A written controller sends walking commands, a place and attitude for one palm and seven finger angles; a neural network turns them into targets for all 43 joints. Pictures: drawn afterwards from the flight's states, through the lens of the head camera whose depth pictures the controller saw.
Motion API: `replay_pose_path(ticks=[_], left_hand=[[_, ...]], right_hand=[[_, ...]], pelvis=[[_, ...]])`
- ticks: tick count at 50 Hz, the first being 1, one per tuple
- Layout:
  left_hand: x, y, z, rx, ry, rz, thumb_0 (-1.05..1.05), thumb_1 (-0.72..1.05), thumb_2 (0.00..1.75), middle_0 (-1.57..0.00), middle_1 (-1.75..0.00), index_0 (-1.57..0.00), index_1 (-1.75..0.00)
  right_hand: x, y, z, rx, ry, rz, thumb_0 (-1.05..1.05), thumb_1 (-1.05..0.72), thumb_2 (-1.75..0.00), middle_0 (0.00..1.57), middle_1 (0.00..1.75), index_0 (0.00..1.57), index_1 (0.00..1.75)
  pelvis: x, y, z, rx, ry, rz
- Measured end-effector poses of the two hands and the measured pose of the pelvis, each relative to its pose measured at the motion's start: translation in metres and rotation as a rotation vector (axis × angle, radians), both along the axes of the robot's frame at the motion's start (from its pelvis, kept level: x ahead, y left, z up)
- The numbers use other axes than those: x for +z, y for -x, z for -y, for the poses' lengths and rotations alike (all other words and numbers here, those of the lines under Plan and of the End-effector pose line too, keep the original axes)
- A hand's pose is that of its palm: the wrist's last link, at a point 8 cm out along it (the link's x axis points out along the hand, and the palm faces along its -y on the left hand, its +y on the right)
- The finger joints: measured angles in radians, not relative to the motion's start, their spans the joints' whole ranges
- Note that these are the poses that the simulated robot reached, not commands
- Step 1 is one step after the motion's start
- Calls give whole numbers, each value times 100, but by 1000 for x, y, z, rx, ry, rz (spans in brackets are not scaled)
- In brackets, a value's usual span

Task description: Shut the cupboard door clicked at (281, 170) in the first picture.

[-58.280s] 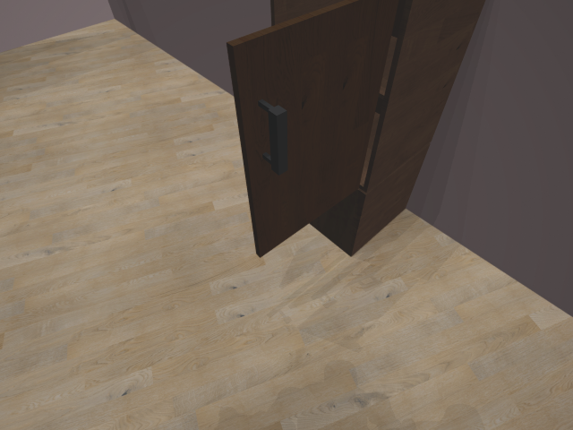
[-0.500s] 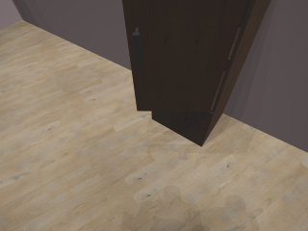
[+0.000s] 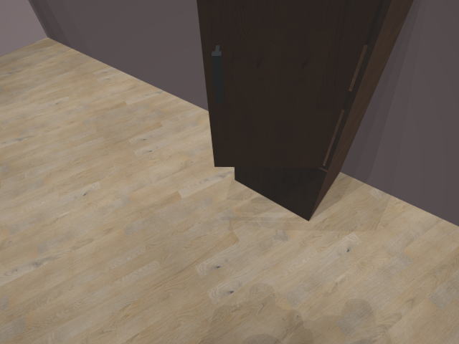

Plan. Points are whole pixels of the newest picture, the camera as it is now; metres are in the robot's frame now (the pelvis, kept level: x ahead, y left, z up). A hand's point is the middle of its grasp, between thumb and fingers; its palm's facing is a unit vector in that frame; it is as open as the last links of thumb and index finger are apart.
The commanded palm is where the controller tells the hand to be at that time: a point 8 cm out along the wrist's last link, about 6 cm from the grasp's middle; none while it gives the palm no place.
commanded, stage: look again from close up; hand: left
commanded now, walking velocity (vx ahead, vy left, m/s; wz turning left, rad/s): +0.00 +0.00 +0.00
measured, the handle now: (218, 74) +0.75 +0.08 +0.07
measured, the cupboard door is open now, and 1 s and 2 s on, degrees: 35 35 35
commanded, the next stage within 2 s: shuffle to correct the standing spot in 0.46 s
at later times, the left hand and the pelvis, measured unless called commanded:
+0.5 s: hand out of the picture -0.02 +0.16 -0.17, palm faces +0.01 -0.98 -0.18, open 7.4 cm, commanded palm none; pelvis +0.00 +0.00 +0.01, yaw +0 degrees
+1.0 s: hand out of the picture -0.01 +0.11 -0.17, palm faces +0.10 -0.98 -0.19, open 7.4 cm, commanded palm none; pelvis +0.06 -0.04 +0.00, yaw +0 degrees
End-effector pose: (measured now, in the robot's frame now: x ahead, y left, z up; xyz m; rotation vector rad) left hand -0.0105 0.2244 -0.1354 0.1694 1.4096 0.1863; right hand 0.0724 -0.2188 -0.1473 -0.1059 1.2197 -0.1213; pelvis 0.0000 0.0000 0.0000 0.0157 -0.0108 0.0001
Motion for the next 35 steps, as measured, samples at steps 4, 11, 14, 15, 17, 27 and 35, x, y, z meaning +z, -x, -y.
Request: replay_pose_path(ticks=[4, 11, 14, 15, 17, 27, 35], left_hand=[[-3, 0, 9, -11, 28, 6, 1, 91, 90, -20, -30, -20, -30], [-7, -2, 15, -19, 50, 17, 1, 92, 90, -20, -30, -20, -30], [-7, -1, 15, -20, 52, 13, 1, 92, 90, -20, -30, -20, -30], [-6, -1, 15, -21, 51, 10, 1, 92, 90, -20, -30, -20, -30], [-6, 1, 15, -21, 50, 5, 1, 91, 90, -20, -30, -20, -30], [-4, 10, 20, -13, 49, -23, 1, 91, 90, -20, -30, -20, -30], [-9, 17, 28, 3, 71, -45, 0, 91, 90, -20, -30, -20, -30]], right_hand=[[3, 25, 9, -12, 24, -50, -2, -94, -90, 20, 29, 20, 30], [7, 79, 14, -35, 44, -181, -1, -92, -90, 20, 29, 20, 30], [6, 99, 10, -47, 36, -229, 0, -92, -90, 20, 29, 20, 30], [6, 104, 8, -50, 31, -243, 0, -92, -90, 20, 29, 20, 30], [5, 114, 4, -57, 19, -266, 0, -92, -90, 20, 29, 20, 30], [1, 126, -19, -74, -37, -290, 0, -91, -90, 20, 29, 20, 30], [-2, 112, -19, -78, -39, -258, 0, -91, -90, 20, 29, 20, 30]], pelvis=[[2, 2, 2, -5, 1, 7], [5, 4, 5, -4, 5, 14], [5, 4, 5, -3, 7, 14], [5, 5, 5, -4, 7, 14], [5, 5, 5, -4, 7, 14], [5, 4, 5, -9, 6, 13], [2, -4, 7, -13, 1, 6]])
